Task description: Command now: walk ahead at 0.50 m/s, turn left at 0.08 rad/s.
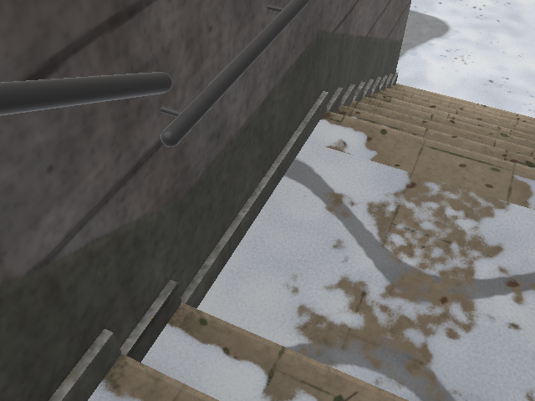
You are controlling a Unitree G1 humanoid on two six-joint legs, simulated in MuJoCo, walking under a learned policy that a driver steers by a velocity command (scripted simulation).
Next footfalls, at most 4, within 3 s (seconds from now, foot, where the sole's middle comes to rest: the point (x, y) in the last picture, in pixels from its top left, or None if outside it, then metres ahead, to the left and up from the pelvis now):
0.30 left None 0.37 0.14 -0.88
0.84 right None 0.67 -0.19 -1.07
1.52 left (261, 382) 0.73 0.04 -1.07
1.88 right None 0.62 -0.14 -1.07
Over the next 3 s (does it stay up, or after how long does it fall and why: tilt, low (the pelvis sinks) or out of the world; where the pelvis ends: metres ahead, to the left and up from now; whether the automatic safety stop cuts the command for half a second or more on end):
stays up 1.06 -0.44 -0.45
